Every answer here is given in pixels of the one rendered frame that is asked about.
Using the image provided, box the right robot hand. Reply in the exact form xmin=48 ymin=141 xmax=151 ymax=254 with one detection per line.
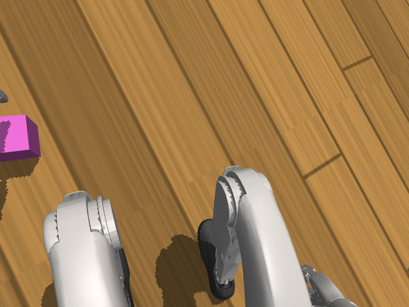
xmin=300 ymin=264 xmax=344 ymax=307

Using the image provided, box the left robot foot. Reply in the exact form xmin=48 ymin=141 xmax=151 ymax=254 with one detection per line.
xmin=118 ymin=248 xmax=135 ymax=307

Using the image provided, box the cube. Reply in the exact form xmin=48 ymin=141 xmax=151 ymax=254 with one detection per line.
xmin=0 ymin=114 xmax=41 ymax=162

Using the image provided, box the right robot foot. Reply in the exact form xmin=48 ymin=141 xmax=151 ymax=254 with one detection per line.
xmin=197 ymin=219 xmax=235 ymax=300

